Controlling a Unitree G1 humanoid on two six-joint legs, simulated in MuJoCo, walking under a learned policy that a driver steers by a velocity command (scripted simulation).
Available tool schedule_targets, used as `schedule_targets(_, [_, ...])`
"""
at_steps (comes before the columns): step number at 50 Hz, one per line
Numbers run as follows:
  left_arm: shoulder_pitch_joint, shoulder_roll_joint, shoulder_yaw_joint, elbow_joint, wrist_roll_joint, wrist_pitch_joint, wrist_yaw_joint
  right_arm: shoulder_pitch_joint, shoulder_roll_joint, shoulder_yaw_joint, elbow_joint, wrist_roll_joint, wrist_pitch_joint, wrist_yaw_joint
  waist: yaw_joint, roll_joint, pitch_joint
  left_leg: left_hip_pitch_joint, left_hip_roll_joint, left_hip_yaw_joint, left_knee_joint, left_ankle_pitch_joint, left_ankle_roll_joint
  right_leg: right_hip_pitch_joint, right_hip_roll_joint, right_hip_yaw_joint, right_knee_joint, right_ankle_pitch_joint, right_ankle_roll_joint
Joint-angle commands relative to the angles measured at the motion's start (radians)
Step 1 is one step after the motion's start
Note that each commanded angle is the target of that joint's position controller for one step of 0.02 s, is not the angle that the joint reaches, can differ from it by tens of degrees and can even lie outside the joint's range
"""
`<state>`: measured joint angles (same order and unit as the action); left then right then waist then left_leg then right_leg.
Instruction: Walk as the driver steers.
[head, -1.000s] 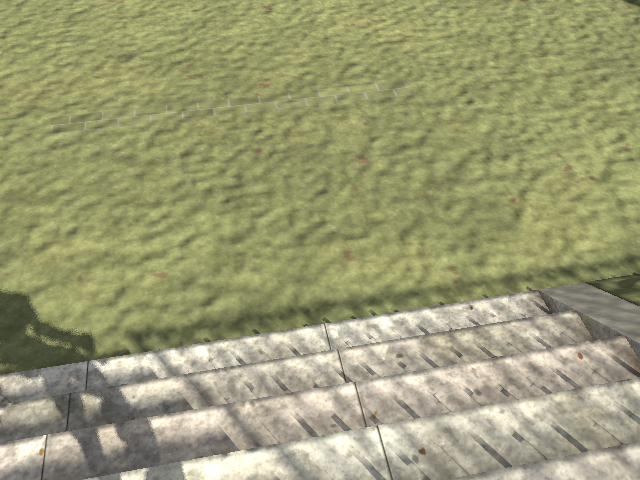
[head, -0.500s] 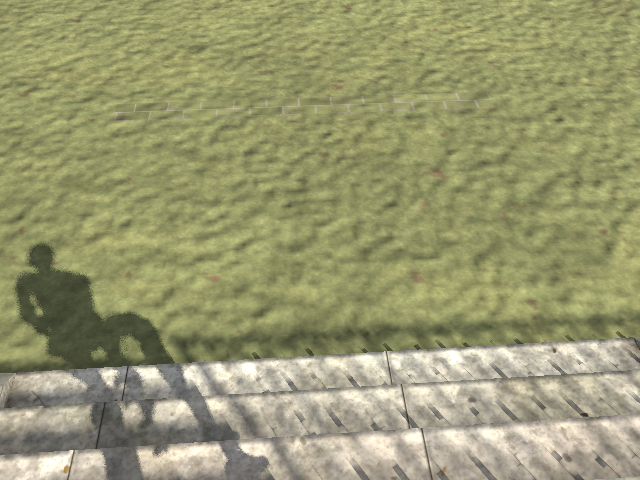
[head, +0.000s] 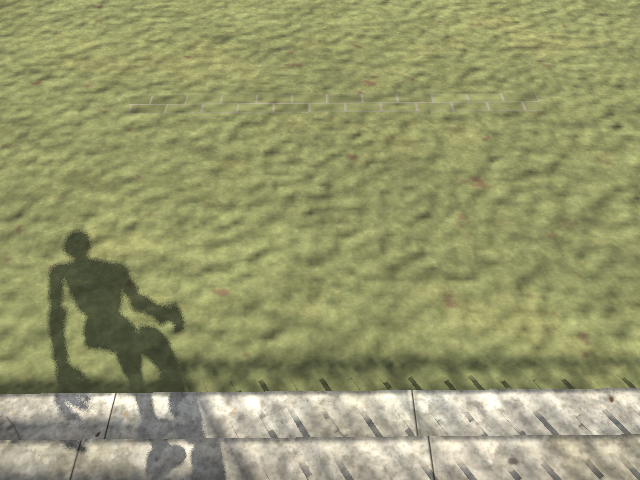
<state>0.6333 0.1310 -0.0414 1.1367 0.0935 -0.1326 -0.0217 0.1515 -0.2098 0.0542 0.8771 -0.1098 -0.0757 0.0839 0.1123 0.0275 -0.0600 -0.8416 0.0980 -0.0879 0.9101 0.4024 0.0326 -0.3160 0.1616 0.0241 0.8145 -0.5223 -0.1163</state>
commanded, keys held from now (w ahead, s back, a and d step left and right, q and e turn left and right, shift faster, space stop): w+e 0.14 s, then w+q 0.86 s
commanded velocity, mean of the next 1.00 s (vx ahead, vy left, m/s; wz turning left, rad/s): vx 0.50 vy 0.00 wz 0.19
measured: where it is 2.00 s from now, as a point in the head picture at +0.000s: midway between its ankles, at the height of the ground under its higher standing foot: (313, 390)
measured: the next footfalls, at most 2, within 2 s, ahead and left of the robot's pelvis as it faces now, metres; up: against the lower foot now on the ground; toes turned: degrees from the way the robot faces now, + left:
left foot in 0.20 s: +0.24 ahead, +0.11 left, -0.19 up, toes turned -5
right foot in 0.66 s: +0.52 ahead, -0.08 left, -0.38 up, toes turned +1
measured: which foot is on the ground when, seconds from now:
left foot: up 0.00-0.18, down 0.20-0.66, up 0.68-1.00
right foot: down 0.00-0.20, up 0.22-0.64, down 0.66-1.00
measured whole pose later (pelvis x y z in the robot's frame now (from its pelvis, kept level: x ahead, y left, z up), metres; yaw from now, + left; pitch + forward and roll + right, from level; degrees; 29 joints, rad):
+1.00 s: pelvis +0.56 +0.01 -0.39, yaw +14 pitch -1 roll -4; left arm 0.57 0.18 -0.03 1.11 0.12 -0.12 -0.01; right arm 0.26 -0.24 -0.01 0.99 -0.11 -0.08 0.10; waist 0.04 0.05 -0.01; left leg -0.76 0.08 -0.10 0.81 0.50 0.09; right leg -0.18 0.03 -0.25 0.81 -0.61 -0.06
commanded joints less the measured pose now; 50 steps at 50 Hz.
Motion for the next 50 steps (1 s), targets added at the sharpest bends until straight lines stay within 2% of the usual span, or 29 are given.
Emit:
schedule_targets(1, [-0.041,0.108,0.007,-0.075,0.001,-0.025,0.016,-0.036,-0.045,-0.002,-0.089,0.000,0.007,-0.018,-0.058,-0.063,0.113,0.369,-0.065,0.065,-0.146,0.027,-0.046,-0.391,-0.168,0.293,-0.085,0.156,-0.151])
schedule_targets(6, [0.070,0.109,0.029,-0.088,-0.015,0.016,0.005,-0.164,-0.021,-0.005,-0.176,-0.001,0.016,-0.021,0.020,-0.105,0.155,0.295,-0.078,0.030,-0.533,-0.264,-0.002,-0.009,-0.161,0.535,0.141,0.277,-0.162])
schedule_targets(7, [0.052,0.112,0.034,-0.098,-0.002,0.024,-0.003,-0.090,-0.036,-0.015,-0.150,0.011,0.012,-0.032,-0.007,-0.089,0.160,0.441,-0.074,0.026,-0.591,-0.218,0.023,-0.075,-0.138,0.533,0.210,0.279,-0.146])
schedule_targets(9, [-0.060,0.121,0.035,-0.128,-0.010,0.045,-0.048,0.360,-0.126,-0.074,0.016,0.034,-0.010,-0.042,-0.209,0.032,0.063,1.021,-0.022,0.107,-0.740,0.032,0.091,-0.322,-0.065,0.366,0.563,0.446,-0.056])
schedule_targets(10, [-0.068,0.107,0.033,-0.148,-0.022,0.041,-0.091,0.747,-0.195,-0.120,0.115,0.028,-0.018,-0.037,-0.340,0.202,-0.107,1.525,0.113,0.024,-0.466,0.365,0.240,-0.642,-0.001,0.249,1.062,0.261,0.031])
schedule_targets(11, [0.156,0.061,0.044,-0.115,-0.050,0.029,-0.124,0.666,-0.296,-0.135,0.098,0.037,-0.005,0.013,-0.187,0.241,-0.244,1.648,0.301,-0.126,-0.188,0.948,0.425,-0.870,0.035,0.095,1.403,-0.318,0.072])
schedule_targets(12, [0.115,0.111,0.051,-0.180,-0.056,0.039,-0.117,0.613,-0.324,-0.159,0.078,-0.020,0.011,0.033,-0.216,0.105,-0.252,1.644,0.368,-0.282,-0.179,1.037,0.502,-1.021,0.013,0.105,1.476,-0.309,0.122])
schedule_targets(13, [-0.086,0.143,0.049,-0.293,-0.067,0.054,-0.096,0.503,-0.295,-0.163,0.074,-0.017,0.024,0.021,-0.246,0.059,-0.132,1.518,0.462,-0.461,-0.324,0.435,0.514,-1.254,-0.070,0.098,1.440,-0.271,0.150])
schedule_targets(14, [-0.241,0.174,0.086,-0.229,-0.077,0.097,0.033,0.415,-0.089,-0.126,0.085,0.163,0.032,-0.048,-0.130,-0.090,0.014,1.182,0.403,-0.324,-0.415,-0.066,0.426,-1.111,-0.126,0.114,1.208,-0.208,0.095])
schedule_targets(15, [-0.295,0.149,0.078,-0.234,-0.050,0.130,0.068,0.373,-0.024,-0.089,0.078,0.177,0.034,-0.071,-0.111,-0.067,0.162,0.829,0.284,-0.275,-0.445,-0.182,0.344,-0.969,-0.144,0.070,1.087,-0.155,0.091])
schedule_targets(16, [-0.162,-0.004,0.001,-0.221,0.022,0.075,-0.008,0.218,0.100,-0.039,0.063,-0.014,0.000,-0.039,0.002,-0.149,0.189,0.489,0.091,-0.112,-0.489,-0.201,0.224,-0.749,-0.284,0.138,0.646,0.414,0.052])
schedule_targets(17, [-0.157,-0.003,0.011,-0.173,0.003,0.050,-0.056,0.210,0.032,-0.066,0.044,0.023,-0.018,-0.029,-0.039,-0.066,0.226,0.192,-0.015,0.023,-0.459,-0.251,0.217,-0.498,-0.244,0.013,0.356,0.705,0.037])
schedule_targets(19, [-0.354,-0.022,-0.008,-0.210,0.004,0.039,-0.113,0.374,-0.030,-0.058,0.154,0.014,-0.044,-0.037,-0.103,0.108,0.148,0.062,-0.035,-0.084,-0.445,-0.447,0.219,-0.324,-0.257,-0.030,0.440,0.936,0.070])
schedule_targets(20, [-0.291,0.020,-0.010,-0.208,0.010,0.032,-0.120,0.363,-0.073,-0.058,0.138,0.011,-0.055,-0.046,-0.069,0.047,0.122,0.030,-0.033,-0.123,-0.367,-0.429,0.238,-0.273,-0.232,-0.043,0.470,0.900,0.090])
schedule_targets(23, [-0.521,0.136,-0.005,-0.286,0.032,0.032,-0.073,0.436,-0.019,-0.028,0.147,0.053,-0.091,-0.104,-0.185,-0.057,0.085,0.313,-0.087,-0.227,-0.166,-0.708,0.218,-0.423,-0.233,0.049,-0.070,1.153,0.111])
schedule_targets(25, [-0.556,0.113,-0.014,-0.321,0.026,0.060,-0.062,0.471,-0.048,-0.020,0.162,0.031,-0.072,-0.090,-0.179,0.006,0.095,0.182,-0.085,-0.269,-0.138,-0.790,0.231,-0.218,-0.201,-0.014,-0.069,1.037,0.126])
schedule_targets(29, [-0.721,0.115,-0.020,-0.428,0.029,0.094,-0.083,0.549,-0.065,-0.032,0.177,0.049,-0.040,-0.061,-0.280,0.013,0.190,0.464,-0.081,-0.456,-0.026,-0.754,0.260,-0.242,-0.199,0.026,-0.471,0.744,0.106])
schedule_targets(31, [-0.669,0.132,-0.007,-0.419,-0.002,0.081,-0.061,0.522,-0.081,-0.042,0.183,0.056,-0.019,-0.034,-0.256,0.015,0.209,0.503,-0.114,-0.476,0.080,-0.617,0.262,-0.082,-0.201,0.050,-0.740,0.686,0.066])
schedule_targets(32, [-0.393,0.170,0.018,-0.329,-0.032,0.053,-0.049,0.482,-0.097,-0.042,0.170,0.043,-0.005,-0.007,-0.146,-0.067,0.126,0.334,-0.158,-0.404,0.315,-0.580,0.225,0.300,-0.218,-0.012,-0.746,0.882,0.037])
schedule_targets(33, [-0.027,0.238,0.061,-0.215,-0.017,0.037,-0.041,0.508,-0.028,-0.017,0.194,0.006,0.006,0.042,-0.023,-0.079,0.010,-0.051,-0.203,-0.320,0.622,-0.572,0.136,0.834,-0.318,-0.005,-0.508,1.096,-0.044])
schedule_targets(34, [0.135,0.319,0.091,-0.190,-0.005,0.039,-0.061,0.683,0.076,-0.005,0.200,0.076,-0.006,0.057,-0.036,-0.316,-0.292,-0.318,-0.294,-0.099,1.226,-1.214,0.044,1.254,-0.579,0.079,-0.131,1.789,-0.272])
schedule_targets(35, [0.057,0.369,0.112,-0.218,0.005,0.051,-0.081,0.624,0.025,-0.011,0.100,0.087,-0.020,0.053,-0.035,-0.189,-0.369,-0.457,-0.241,-0.036,1.330,-1.240,0.024,1.240,-0.706,0.205,-0.094,1.824,-0.369])
schedule_targets(37, [-0.195,0.235,0.099,-0.272,0.025,0.087,-0.054,0.397,-0.001,-0.006,0.031,0.069,0.004,0.012,-0.039,0.047,-0.082,-0.529,-0.102,-0.069,1.086,-1.011,-0.001,0.759,-0.649,0.173,-0.325,0.904,-0.239])
schedule_targets(39, [-0.220,0.031,0.041,-0.222,0.026,0.065,-0.022,0.457,0.009,-0.026,0.106,0.056,0.014,0.005,-0.178,0.028,0.181,-0.229,0.025,-0.055,0.654,-0.542,0.051,0.088,-0.449,-0.007,-0.434,0.656,-0.125])
schedule_targets(41, [-0.302,0.001,0.015,-0.225,-0.010,0.013,0.008,0.314,0.008,-0.049,0.113,-0.005,-0.001,0.043,-0.152,-0.030,0.206,0.110,0.018,0.019,0.248,-0.156,0.078,-0.285,-0.350,-0.124,-0.486,0.544,-0.099])
schedule_targets(43, [-0.239,0.120,0.040,-0.155,0.023,0.001,0.012,0.329,0.092,-0.038,0.134,-0.002,-0.011,0.069,-0.178,-0.114,0.137,0.242,-0.015,0.045,0.382,-0.079,0.070,-0.332,-0.378,-0.074,-0.398,0.542,-0.107])
schedule_targets(44, [-0.213,0.064,0.021,-0.135,0.013,-0.007,0.022,0.298,0.075,-0.041,0.113,0.003,-0.017,0.065,-0.158,-0.057,0.145,0.110,0.024,-0.057,0.165,0.026,0.085,-0.191,-0.402,-0.049,-0.376,0.538,-0.081])
schedule_targets(46, [-0.153,0.089,0.019,-0.104,0.016,-0.019,0.024,0.197,0.023,-0.049,0.094,0.017,-0.030,0.029,-0.115,-0.004,0.173,0.039,0.009,-0.087,-0.110,0.163,0.064,-0.034,-0.409,-0.064,-0.295,0.498,-0.061])
schedule_targets(50, [-0.062,0.065,-0.009,-0.055,0.025,0.001,0.009,0.052,-0.046,-0.049,0.057,-0.002,-0.004,0.014,-0.082,-0.046,0.214,0.113,0.002,0.007,-0.174,0.137,0.049,-0.007,-0.418,-0.038,-0.171,0.321,-0.054])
